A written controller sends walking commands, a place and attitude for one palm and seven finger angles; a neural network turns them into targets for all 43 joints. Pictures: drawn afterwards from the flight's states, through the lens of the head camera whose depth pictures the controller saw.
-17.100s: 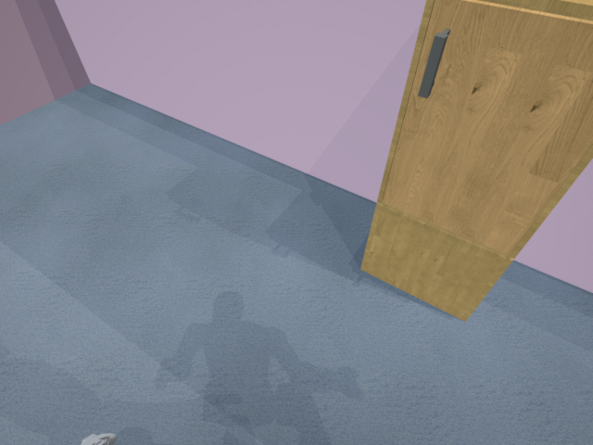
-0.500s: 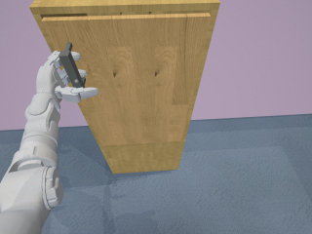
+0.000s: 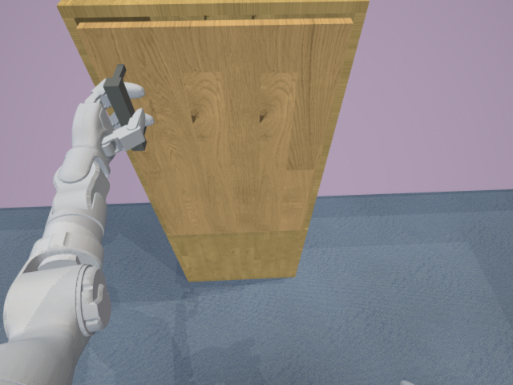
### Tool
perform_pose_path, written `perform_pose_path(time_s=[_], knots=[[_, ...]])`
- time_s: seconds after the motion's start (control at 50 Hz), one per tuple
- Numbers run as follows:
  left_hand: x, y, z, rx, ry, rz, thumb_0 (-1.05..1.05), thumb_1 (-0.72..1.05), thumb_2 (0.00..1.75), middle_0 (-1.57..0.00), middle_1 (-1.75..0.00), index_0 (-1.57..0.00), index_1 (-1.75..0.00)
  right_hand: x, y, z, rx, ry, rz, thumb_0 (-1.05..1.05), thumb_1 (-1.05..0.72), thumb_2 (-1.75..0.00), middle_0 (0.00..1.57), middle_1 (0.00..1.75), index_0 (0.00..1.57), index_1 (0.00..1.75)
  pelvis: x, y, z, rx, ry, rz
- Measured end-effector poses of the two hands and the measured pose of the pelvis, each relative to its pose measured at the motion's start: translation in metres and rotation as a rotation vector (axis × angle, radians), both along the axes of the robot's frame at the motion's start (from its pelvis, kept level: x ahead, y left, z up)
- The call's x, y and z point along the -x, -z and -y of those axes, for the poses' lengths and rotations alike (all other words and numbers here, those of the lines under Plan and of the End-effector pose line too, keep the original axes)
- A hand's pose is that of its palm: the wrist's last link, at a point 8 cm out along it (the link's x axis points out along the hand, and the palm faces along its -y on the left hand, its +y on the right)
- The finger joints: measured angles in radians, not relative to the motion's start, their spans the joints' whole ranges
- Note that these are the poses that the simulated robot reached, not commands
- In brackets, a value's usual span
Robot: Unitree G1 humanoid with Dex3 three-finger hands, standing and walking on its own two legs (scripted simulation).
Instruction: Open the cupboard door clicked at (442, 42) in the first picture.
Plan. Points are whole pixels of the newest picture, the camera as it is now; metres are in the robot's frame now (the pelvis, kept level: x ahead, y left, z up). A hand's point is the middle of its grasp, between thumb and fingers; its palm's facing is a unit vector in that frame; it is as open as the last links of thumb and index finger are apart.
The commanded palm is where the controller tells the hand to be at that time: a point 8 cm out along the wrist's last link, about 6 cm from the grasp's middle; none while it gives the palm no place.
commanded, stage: pull the door open along its arc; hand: left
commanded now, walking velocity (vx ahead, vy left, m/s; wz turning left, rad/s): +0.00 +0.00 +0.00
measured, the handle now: (130, 109) +0.52 +0.20 +0.14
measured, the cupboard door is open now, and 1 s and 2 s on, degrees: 0 34 39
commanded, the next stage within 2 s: open thumb and fingers to let go in 1.22 s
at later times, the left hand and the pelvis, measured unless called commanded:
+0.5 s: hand (140, 171) +0.38 +0.16 +0.14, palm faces +0.00 -1.00 +0.00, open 6.2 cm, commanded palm +0.32 +0.22 +0.14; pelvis +0.02 +0.00 +0.01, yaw -3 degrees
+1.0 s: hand (190, 227) +0.29 +0.08 +0.15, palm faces +0.40 -0.92 +0.01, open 6.3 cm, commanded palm +0.21 +0.11 +0.14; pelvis +0.02 -0.02 +0.01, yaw +2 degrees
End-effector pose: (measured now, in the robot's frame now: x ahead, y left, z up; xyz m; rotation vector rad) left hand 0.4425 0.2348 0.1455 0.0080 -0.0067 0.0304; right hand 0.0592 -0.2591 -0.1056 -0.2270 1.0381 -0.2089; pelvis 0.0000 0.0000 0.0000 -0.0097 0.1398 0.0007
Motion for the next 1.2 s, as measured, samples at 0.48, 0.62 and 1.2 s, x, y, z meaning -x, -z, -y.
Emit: perform_pose_path(time_s=[0.48, 0.62, 1.2], knots=[[0.075, 0.003, 0.018, 0.0, 0.035, 0.052, 0.01, 0.71, 0.74, -0.36, -1.35, -0.31, -1.32, -0.057, -0.017, -0.004, -0.062, 0.005, 0.195, 0.02, -0.9, -0.89, 0.2, 0.3, 0.2, 0.3, -0.017, -0.009, 0.003, -0.009, 0.044, 0.081], [0.123, 0.003, 0.048, 0.071, -0.161, 0.044, 0.02, 0.69, 0.76, -0.35, -1.34, -0.33, -1.28, -0.128, -0.041, -0.022, -0.099, -0.095, 0.353, 0.02, -0.9, -0.89, 0.2, 0.3, 0.2, 0.3, -0.02, -0.011, 0.007, -0.01, 0.031, 0.119], [0.225, -0.006, 0.138, -0.003, -0.27, -0.006, 0.04, 0.67, 0.71, -0.34, -1.33, -0.33, -1.33, -0.148, -0.029, -0.042, -0.209, -0.216, 0.285, 0.02, -0.9, -0.89, 0.2, 0.3, 0.2, 0.3, -0.018, -0.007, 0.026, -0.01, -0.025, 0.192]])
